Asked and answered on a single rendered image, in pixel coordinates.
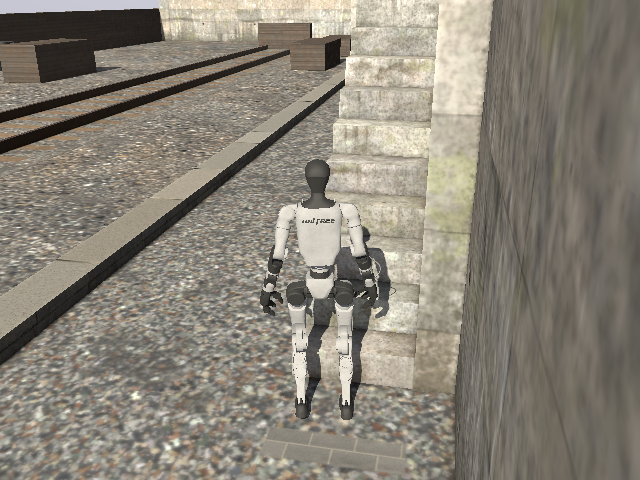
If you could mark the stairs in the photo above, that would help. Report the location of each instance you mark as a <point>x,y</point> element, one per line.
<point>380,164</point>

